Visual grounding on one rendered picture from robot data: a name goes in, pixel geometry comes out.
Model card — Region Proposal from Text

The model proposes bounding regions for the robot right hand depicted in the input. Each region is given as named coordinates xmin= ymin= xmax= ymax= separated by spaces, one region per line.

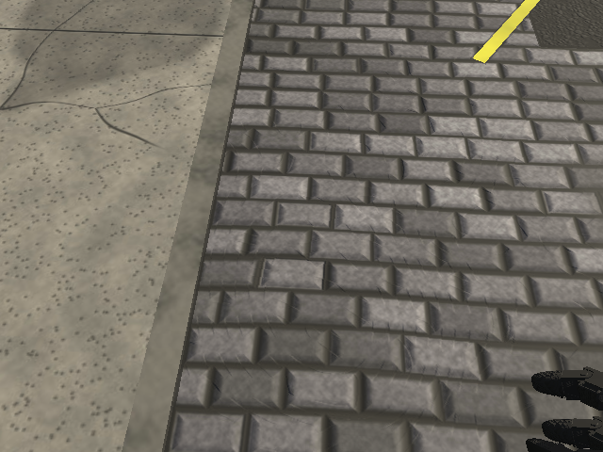
xmin=526 ymin=366 xmax=603 ymax=452

